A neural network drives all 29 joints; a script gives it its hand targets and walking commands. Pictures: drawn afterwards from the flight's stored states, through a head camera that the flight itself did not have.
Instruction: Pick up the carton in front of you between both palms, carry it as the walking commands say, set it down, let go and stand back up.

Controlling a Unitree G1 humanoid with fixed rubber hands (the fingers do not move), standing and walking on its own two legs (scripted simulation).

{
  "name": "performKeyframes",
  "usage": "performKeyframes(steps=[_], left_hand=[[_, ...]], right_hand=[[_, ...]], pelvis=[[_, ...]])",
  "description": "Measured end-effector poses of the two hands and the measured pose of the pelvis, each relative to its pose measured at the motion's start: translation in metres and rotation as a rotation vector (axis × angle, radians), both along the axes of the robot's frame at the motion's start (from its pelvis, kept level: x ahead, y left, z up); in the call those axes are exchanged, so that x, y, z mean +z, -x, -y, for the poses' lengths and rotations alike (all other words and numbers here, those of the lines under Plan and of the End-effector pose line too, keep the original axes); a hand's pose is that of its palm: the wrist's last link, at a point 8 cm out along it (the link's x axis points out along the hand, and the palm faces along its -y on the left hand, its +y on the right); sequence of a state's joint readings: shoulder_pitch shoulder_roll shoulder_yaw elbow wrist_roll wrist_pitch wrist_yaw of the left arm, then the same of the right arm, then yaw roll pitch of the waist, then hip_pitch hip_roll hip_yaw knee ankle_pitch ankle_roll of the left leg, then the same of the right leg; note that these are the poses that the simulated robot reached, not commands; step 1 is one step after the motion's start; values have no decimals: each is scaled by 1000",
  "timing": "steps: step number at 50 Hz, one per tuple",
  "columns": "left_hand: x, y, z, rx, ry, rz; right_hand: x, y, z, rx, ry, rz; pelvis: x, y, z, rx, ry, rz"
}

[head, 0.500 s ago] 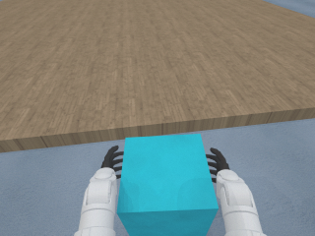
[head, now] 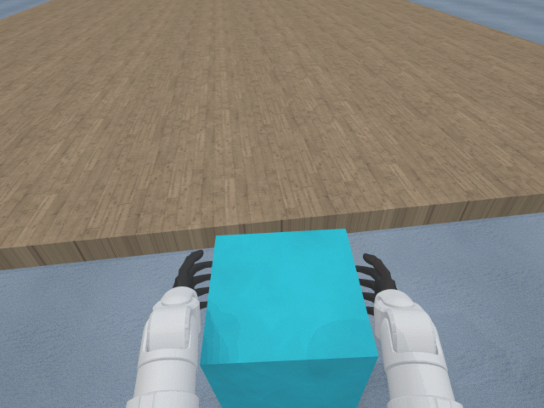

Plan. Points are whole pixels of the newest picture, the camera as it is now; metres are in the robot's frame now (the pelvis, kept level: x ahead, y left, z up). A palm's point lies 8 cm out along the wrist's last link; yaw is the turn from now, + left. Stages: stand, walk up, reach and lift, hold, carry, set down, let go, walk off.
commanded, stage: hold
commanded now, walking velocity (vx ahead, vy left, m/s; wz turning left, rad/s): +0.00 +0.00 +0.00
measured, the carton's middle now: (285, 327) +0.29 +0.00 -0.03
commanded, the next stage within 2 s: carry in 0.72 s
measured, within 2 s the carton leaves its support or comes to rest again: neither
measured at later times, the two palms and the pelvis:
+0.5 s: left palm (186, 294) +0.30 +0.15 +0.06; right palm (384, 296) +0.29 -0.15 +0.05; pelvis +0.01 +0.00 +0.00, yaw +0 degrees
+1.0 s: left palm (166, 270) +0.33 +0.19 +0.07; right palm (356, 264) +0.34 -0.11 +0.07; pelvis +0.06 +0.02 -0.01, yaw +1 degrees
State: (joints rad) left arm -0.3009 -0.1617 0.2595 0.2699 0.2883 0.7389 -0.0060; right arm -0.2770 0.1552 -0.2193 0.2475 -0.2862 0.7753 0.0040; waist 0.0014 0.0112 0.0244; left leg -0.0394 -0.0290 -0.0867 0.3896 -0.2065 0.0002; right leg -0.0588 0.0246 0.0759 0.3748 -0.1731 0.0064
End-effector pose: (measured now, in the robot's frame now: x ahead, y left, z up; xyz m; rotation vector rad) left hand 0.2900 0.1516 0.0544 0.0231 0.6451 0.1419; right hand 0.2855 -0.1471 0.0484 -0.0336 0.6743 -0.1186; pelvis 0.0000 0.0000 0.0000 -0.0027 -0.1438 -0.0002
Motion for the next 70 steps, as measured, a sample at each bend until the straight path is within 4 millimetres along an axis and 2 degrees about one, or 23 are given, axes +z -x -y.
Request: performKeyframes(steps=[9,36,40,44,51,57,61,63,67,70], left_hand=[[2,-2,1,9,5,8],[0,-6,-1,-10,-12,-2],[0,-9,-2,-7,-5,7],[6,-18,-11,16,14,42],[19,-45,-37,53,40,23],[33,-92,-27,48,71,-3],[31,-129,-13,35,56,22],[27,-143,-12,44,54,-7],[29,-172,-22,97,68,-60],[37,-203,-33,130,75,-59]], right_hand=[[2,-3,1,-2,-7,8],[0,-5,-1,5,11,-2],[2,-10,-2,6,14,7],[10,-24,-10,8,3,41],[23,-57,-37,13,-20,21],[35,-95,-27,-28,-38,-5],[31,-130,-13,-46,-65,19],[27,-148,-12,-41,-70,-11],[32,-191,-22,-3,-71,-66],[39,-230,-33,22,-73,-67]], pelvis=[[0,2,3,1,-1,0],[1,-9,-1,2,2,-23],[-1,-14,-1,15,5,-91],[-6,-24,-6,44,7,-145],[-5,-64,-24,17,11,-207],[2,-111,-20,19,39,-241],[-12,-152,-11,44,40,-233],[-12,-171,-8,64,41,-234],[-3,-208,-7,74,20,-239],[2,-240,-12,71,5,-242]])
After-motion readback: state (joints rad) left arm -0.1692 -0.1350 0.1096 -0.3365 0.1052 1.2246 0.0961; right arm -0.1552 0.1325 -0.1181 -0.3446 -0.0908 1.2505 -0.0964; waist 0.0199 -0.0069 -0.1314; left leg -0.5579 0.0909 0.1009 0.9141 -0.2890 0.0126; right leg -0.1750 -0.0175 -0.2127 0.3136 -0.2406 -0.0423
